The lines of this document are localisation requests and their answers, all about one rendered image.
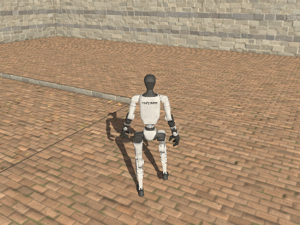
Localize right robot forearm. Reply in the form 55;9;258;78
168;114;178;136

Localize robot right upper arm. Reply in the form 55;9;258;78
160;95;172;121

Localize left robot forearm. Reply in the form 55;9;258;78
123;113;132;130

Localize left robot hand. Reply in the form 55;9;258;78
121;129;132;138

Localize left robot shin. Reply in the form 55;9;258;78
135;159;143;190

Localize robot left upper arm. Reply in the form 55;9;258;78
127;95;140;120

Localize right robot hand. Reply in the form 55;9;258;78
169;135;180;147

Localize humanoid robot torso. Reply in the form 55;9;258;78
139;93;161;141

